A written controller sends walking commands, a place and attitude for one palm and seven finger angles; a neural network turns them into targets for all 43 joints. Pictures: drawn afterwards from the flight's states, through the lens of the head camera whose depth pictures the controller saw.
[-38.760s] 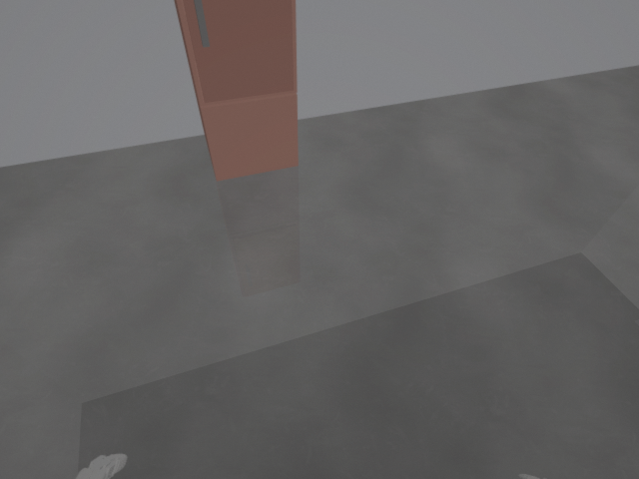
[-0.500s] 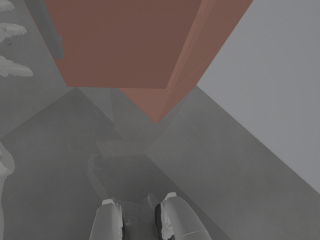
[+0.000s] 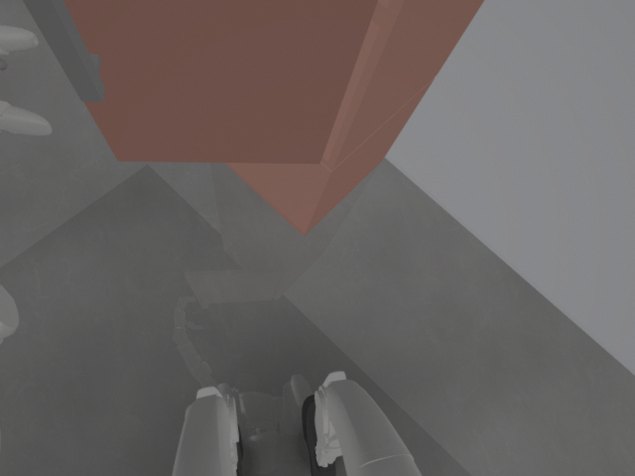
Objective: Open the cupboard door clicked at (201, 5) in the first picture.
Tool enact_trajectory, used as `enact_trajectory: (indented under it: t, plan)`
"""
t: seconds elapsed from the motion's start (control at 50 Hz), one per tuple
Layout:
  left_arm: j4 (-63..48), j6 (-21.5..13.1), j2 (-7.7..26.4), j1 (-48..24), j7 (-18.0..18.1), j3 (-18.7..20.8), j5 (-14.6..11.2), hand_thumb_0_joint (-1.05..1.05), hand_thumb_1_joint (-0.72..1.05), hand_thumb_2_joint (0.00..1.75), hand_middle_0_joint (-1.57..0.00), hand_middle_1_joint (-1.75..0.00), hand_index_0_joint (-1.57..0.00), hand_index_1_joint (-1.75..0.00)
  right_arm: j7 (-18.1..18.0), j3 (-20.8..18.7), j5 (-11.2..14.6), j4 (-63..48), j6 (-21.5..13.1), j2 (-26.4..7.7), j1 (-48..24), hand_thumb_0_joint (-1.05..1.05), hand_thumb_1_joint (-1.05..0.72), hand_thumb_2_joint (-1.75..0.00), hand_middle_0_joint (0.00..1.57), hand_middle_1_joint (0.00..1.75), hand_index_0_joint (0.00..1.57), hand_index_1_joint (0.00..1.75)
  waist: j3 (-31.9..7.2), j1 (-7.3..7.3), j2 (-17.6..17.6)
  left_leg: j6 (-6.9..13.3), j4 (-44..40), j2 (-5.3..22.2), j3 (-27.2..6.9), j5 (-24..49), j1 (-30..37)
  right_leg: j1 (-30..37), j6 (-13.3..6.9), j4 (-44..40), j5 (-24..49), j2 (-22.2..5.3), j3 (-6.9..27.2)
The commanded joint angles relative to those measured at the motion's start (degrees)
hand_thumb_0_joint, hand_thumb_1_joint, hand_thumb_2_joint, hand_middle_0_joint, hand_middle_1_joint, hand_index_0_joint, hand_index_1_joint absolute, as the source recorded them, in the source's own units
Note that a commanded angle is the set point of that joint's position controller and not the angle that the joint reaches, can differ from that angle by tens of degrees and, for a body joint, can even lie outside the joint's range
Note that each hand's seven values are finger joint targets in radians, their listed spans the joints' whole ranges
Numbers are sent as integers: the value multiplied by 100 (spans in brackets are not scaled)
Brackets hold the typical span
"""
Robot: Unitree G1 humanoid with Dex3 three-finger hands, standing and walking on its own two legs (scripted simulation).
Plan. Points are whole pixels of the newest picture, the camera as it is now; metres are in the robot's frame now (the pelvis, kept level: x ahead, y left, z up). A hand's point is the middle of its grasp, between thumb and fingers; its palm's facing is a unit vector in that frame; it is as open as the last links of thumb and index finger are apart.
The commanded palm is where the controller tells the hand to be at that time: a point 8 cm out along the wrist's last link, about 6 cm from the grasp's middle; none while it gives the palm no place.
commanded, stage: slide the fingers in behind the handle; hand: left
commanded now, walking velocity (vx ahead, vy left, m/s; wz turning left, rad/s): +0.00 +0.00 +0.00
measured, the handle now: (67, 24) +0.60 +0.22 +0.08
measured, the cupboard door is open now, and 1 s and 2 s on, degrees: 47 47 47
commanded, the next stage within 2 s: close the thumb around the handle in 1.38 s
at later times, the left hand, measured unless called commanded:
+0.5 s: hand (42, 60) +0.55 +0.23 +0.08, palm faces -0.04 -1.00 +0.00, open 14.0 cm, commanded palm +0.54 +0.26 +0.08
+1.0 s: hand (79, 65) +0.55 +0.20 +0.08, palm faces -0.02 -1.00 -0.01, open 14.0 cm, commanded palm +0.53 +0.24 +0.08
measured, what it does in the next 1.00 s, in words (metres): stands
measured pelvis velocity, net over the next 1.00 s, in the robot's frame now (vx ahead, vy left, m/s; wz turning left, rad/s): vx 0.01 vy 0.00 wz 0.01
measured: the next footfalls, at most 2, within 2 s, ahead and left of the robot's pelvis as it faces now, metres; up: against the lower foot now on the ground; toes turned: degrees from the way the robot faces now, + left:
none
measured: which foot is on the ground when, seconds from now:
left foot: down 0.00-1.00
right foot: down 0.00-1.00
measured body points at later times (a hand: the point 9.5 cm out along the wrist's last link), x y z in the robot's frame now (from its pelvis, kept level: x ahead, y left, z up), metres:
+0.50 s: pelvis +0.00 +0.00 +0.00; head +0.18 +0.04 +0.42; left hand +0.55 +0.29 +0.08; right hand -0.01 -0.26 -0.09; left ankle +0.02 +0.10 -0.63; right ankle +0.03 -0.13 -0.63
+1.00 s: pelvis +0.01 +0.00 +0.01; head +0.18 +0.03 +0.43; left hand +0.54 +0.26 +0.08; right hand +0.01 -0.27 -0.09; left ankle +0.02 +0.10 -0.63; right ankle +0.03 -0.13 -0.63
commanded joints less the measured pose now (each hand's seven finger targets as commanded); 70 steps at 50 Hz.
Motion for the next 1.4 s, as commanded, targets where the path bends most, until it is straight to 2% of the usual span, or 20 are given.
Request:
enact_trajectory:
  t: [0.0, 0.1, 0.16, 0.22, 0.28, 0.36, 0.5, 0.52, 0.62, 0.66, 0.68, 0.78, 0.84, 0.88, 0.94, 1.0, 1.1, 1.2, 1.28, 1.38]
  plan:
    - [-1342, -416, 1714, -2285, 171, 308, -67, 0, -50, 30, -30, -120, -30, -120, -82, -454, -16, -94, -75, -1194, 1289, 0, -90, -90, 20, 30, 20, 30, -3267, 5, 1482, 48, -698, -107, -281, 2546, 2814, 1150, -115, -649, 1492, 150, 251]
    - [-1459, -454, 1719, -2126, 196, 351, -55, 0, -50, 30, -30, -120, -30, -120, -56, -470, -12, -126, -63, -1186, 1277, 0, -90, -90, 20, 30, 20, 30, -3448, 86, 1497, 31, -739, -114, -278, 2651, 2863, 1333, -111, -614, 1633, 147, 250]
    - [-1496, -432, 1382, -2208, 223, 133, -79, 0, -50, 30, -30, -120, -30, -120, -32, -497, -3, -91, -67, -1182, 1266, 0, -90, -90, 20, 30, 20, 30, -3327, 5, 1594, 8, -784, -94, -327, 2598, 3090, 1024, -113, -662, 1451, 150, 209]
    - [-1491, -433, 1240, -2438, 282, 78, -132, 0, -50, 30, -30, -120, -30, -120, -49, -503, -17, -27, -92, -1185, 1328, 0, -90, -90, 20, 30, 20, 30, -3175, -101, 1373, 34, -822, -89, -386, 2510, 3059, 975, -117, -686, 1379, 158, 189]
    - [-1550, -469, 1091, -2302, 338, 49, -128, 0, -50, 30, -30, -120, -30, -120, -30, -533, -43, 1, -109, -1186, 1360, 0, -90, -90, 20, 30, 20, 30, -3383, -24, 1485, -15, -856, -91, -435, 2666, 3307, 901, -132, -674, 1372, 144, 157]
    - [-1352, -478, 672, -2319, 457, -193, -109, 0, -50, 30, -30, -120, -30, -120, -2, -544, -61, 65, -111, -1161, 1387, 0, -90, -90, 20, 30, 20, 30, -3080, -116, 1388, -31, -899, -84, -469, 2644, 3356, 657, -130, -706, 1290, 131, 120]
    - [-1558, -580, 663, -2219, 715, -88, -42, 0, -50, 30, -30, -120, -30, -120, 48, -571, -93, 2, -88, -1120, 1389, 0, -90, -90, 20, 30, 20, 30, -3241, -16, 1288, -33, -895, -109, -412, 2847, 3344, 950, -129, -687, 1512, 121, 157]
    - [-1627, -647, 690, -2267, 752, -35, -53, 0, -50, 30, -30, -120, -30, -120, 55, -568, -107, -10, -97, -1104, 1396, 0, -90, -90, 20, 30, 20, 30, -3274, 11, 1434, -42, -892, -112, -418, 2957, 3407, 940, -149, -658, 1550, 124, 157]
    - [-1744, -739, 697, -2030, 827, 68, -71, 0, -50, 30, -30, -120, -30, -120, 92, -601, -94, -50, -68, -1093, 1390, 0, -90, -90, 20, 30, 20, 30, -3461, 80, 1226, -16, -879, -151, -333, 3057, 3296, 1358, -139, -652, 1873, 129, 218]
    - [-1815, -748, 483, -2011, 833, -59, -71, 0, -50, 30, -30, -120, -30, -120, 105, -626, -92, -16, -52, -1060, 1376, 0, -90, -90, 20, 30, 20, 30, -3511, 88, 1324, -43, -889, -140, -338, 3222, 3464, 1339, -125, -672, 1968, 120, 211]
    - [-1864, -744, 256, -2004, 820, -244, -80, 0, -50, 30, -30, -120, -30, -120, 122, -634, -84, -22, -53, -1047, 1346, 0, -90, -90, 20, 30, 20, 30, -3492, 52, 1335, -44, -897, -146, -342, 3190, 3504, 1276, -120, -691, 1927, 125, 206]
    - [-1482, -637, 121, -2019, 854, -277, -141, 0, -50, 30, -30, -120, -30, -120, 94, -630, -62, 35, -41, -1040, 1347, 0, -90, -90, 20, 30, 20, 30, -3075, -44, 917, 20, -916, -181, -259, 2715, 3039, 1384, -96, -776, 1797, 121, 246]
    - [-1671, -747, 153, -2101, 941, -233, -122, 0, -50, 30, -30, -120, -30, -120, 93, -643, -84, 26, -69, -1012, 1346, 0, -90, -90, 20, 30, 20, 30, -3286, 24, 1151, 2, -913, -198, -244, 2876, 3184, 1457, -115, -737, 1933, 107, 269]
    - [-1574, -785, 292, -1958, 980, -100, -107, 0, -50, 30, -30, -120, -30, -120, 100, -633, -95, 16, -80, -1011, 1318, 0, -90, -90, 20, 30, 20, 30, -3236, 54, 976, 19, -867, -202, -199, 2765, 2965, 1576, -106, -720, 1943, 102, 294]
    - [-1605, -847, 89, -2094, 1013, -286, -71, 0, -50, 30, -30, -120, -30, -120, 109, -633, -94, 18, -83, -980, 1302, 0, -90, -90, 20, 30, 20, 30, -3232, -5, 1024, 24, -851, -211, -198, 2800, 2952, 1564, -109, -679, 2022, 98, 309]
    - [-1672, -854, 300, -1875, 1035, -86, -60, 0, -50, 30, -30, -120, -30, -120, 121, -656, -87, -25, -69, -995, 1270, 0, -90, -90, 20, 30, 20, 30, -3416, 134, 1146, 10, -829, -220, -146, 2857, 2990, 1717, -118, -679, 2111, 92, 346]
    - [-1469, -776, 217, -2234, 1040, -260, -47, 0, -50, 30, -30, -120, -30, -120, 93, -622, -60, 10, -70, -996, 1244, 0, -90, -90, 20, 30, 20, 30, -3061, -43, 942, 46, -852, -225, -151, 2408, 2686, 1629, -85, -734, 1801, 95, 357]
    - [-1435, -820, 384, -2301, 1042, -147, -33, 0, -50, 30, -30, -120, -30, -120, 57, -623, -78, 41, -110, -1025, 1274, 0, -90, -90, 20, 30, 20, 30, -3272, -64, 896, 57, -787, -218, -173, 2478, 2679, 1629, -81, -687, 1841, 85, 369]
    - [-1584, -849, 430, -2044, 933, -102, -67, 0, -50, 30, -30, -120, -30, -120, 76, -619, -79, -4, -120, -1023, 1278, 0, -90, -90, 20, 30, 20, 30, -3595, 93, 1175, 28, -808, -226, -166, 2734, 2894, 1755, -111, -637, 2048, 81, 367]
    - [-1571, -710, 365, -1816, 868, -116, -121, 0, -50, 30, -30, -120, -30, -120, 79, -631, -40, -55, -79, -1024, 1278, 0, -90, -90, 20, 30, 20, 30, -3411, 108, 962, 44, -887, -230, -125, 2628, 2747, 1900, -87, -715, 2085, 89, 372]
